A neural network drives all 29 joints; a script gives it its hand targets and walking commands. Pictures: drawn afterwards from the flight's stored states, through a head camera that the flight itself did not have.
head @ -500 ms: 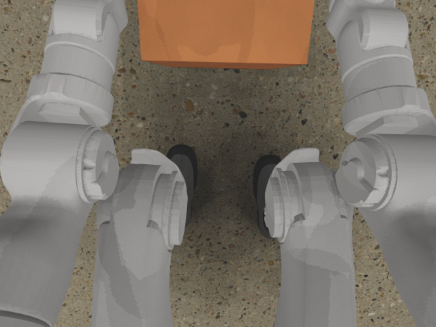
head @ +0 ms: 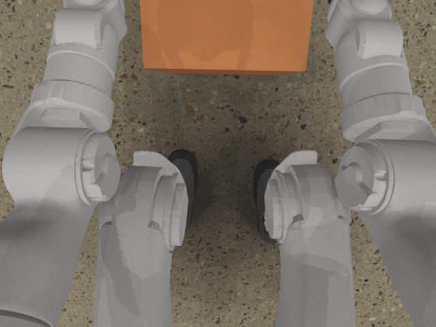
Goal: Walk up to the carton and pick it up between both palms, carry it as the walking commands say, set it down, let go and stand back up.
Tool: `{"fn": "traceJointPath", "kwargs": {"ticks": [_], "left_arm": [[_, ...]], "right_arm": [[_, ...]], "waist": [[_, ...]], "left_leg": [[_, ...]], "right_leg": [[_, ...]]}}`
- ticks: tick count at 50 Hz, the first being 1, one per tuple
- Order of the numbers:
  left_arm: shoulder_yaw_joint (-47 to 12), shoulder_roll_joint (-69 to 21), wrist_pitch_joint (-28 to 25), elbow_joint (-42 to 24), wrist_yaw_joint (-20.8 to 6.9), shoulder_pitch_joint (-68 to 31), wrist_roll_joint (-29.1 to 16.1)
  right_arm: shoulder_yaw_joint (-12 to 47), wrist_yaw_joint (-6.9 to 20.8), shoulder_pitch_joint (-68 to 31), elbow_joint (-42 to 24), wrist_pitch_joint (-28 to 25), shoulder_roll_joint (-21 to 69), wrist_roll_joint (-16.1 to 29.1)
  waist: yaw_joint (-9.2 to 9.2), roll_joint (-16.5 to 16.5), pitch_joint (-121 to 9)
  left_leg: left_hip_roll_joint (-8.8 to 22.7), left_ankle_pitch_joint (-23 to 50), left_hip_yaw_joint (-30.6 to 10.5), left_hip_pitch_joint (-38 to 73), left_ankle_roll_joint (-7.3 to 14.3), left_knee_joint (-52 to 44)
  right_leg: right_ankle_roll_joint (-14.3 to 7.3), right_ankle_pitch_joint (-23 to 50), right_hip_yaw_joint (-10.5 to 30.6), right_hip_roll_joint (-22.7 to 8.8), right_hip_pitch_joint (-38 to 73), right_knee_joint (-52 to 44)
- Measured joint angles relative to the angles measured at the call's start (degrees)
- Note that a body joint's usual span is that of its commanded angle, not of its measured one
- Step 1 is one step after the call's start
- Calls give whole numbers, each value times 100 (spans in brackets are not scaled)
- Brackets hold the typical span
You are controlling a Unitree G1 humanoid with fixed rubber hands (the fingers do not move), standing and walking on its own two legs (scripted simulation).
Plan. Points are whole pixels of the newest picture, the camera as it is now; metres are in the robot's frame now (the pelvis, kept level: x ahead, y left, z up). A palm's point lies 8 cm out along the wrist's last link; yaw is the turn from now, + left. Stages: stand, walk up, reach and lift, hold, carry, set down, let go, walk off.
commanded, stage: set down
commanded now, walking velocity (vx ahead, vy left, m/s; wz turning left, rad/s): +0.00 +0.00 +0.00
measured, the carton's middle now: out of the picture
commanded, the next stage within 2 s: none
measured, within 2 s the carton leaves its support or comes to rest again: neither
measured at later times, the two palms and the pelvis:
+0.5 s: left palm out of the picture +0.54 +0.15 -0.18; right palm out of the picture +0.53 -0.16 -0.19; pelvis +0.00 +0.00 +0.00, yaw +0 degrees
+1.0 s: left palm out of the picture +0.55 +0.19 -0.18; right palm out of the picture +0.54 -0.20 -0.16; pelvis +0.00 +0.00 +0.00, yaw -1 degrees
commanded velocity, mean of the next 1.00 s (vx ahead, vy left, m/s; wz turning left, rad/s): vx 0.00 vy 0.00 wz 0.00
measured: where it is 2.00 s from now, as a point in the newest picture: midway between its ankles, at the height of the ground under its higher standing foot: (225, 210)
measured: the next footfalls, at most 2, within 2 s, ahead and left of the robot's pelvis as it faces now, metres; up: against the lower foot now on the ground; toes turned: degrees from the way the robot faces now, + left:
none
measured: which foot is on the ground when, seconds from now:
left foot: down 0.00-1.00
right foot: down 0.00-1.00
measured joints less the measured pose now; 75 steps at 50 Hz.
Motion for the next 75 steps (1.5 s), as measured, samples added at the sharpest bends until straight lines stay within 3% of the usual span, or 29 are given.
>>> {"fn": "traceJointPath", "kwargs": {"ticks": [14,23,31,42,49,55,62,69,75], "left_arm": [[78,-2,-129,117,-46,2,1],[-25,29,-551,317,-27,39,2],[-309,180,-694,327,225,163,-45],[-361,313,-697,334,227,249,-235],[-447,581,-599,-320,330,267,-415],[-565,706,-49,-1365,446,547,-613],[-629,592,477,-1592,449,671,-640],[-504,595,502,-1611,449,744,-640],[-417,590,577,-2135,449,945,-640]], "right_arm": [[-11,29,3,110,-158,0,-99],[-13,-71,8,492,-528,-2,-100],[135,-448,173,800,-678,-196,491],[399,-477,255,733,-737,-275,875],[479,-607,273,-448,-529,-594,1007],[728,-652,576,-1284,148,-682,1298],[799,-654,826,-1666,674,-684,1314],[799,-587,851,-1749,723,-685,1314],[800,-580,1057,-2387,904,-685,1314]], "waist": [[0,1,-4],[0,1,-7],[0,1,25],[0,-1,43],[0,-17,451],[0,-68,422],[0,-48,400],[0,-28,392],[0,-26,409]], "left_leg": [[0,-10,0,0,0,32],[0,-11,0,0,0,33],[5,-26,-1,0,0,33],[14,-27,-1,0,0,41],[16,-24,-12,196,0,40],[16,-36,-41,484,0,-142],[14,-56,-88,1251,0,-726],[13,-55,-136,1815,0,-1328],[14,-55,-150,2173,0,-1807]], "right_leg": [[0,-9,-4,0,-2,34],[18,-10,-3,0,-2,34],[30,-23,-3,0,1,27],[36,-23,-7,-2,8,25],[48,-20,-17,-3,221,3],[48,-21,-23,-3,521,-212],[53,6,1,-3,1292,-854],[46,61,17,-3,1833,-1482],[25,91,52,-3,2166,-1960]]}}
